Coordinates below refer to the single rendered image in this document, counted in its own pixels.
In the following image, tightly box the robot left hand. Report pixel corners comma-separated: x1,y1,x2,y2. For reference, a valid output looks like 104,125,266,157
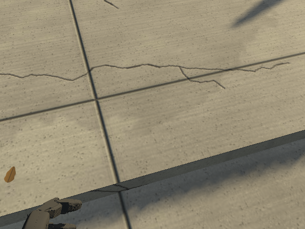
22,198,82,229

